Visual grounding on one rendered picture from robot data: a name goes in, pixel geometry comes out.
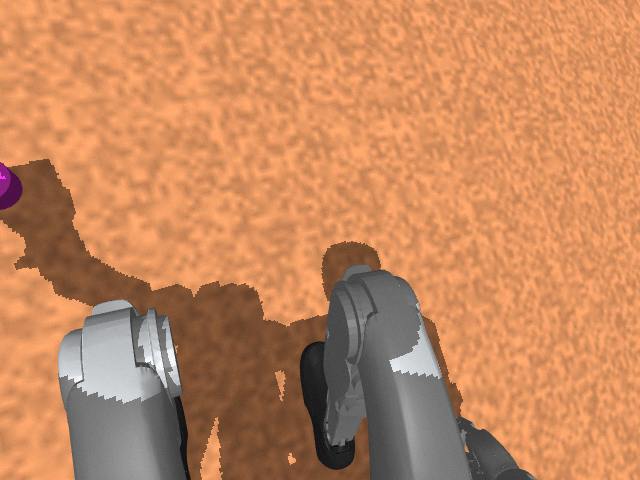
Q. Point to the tin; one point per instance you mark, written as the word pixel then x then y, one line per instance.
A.
pixel 10 187

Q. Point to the left robot foot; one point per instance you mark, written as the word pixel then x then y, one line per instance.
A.
pixel 184 435

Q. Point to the right robot foot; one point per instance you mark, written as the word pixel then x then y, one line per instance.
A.
pixel 314 389

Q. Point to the right robot hand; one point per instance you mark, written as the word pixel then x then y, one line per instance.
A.
pixel 487 457

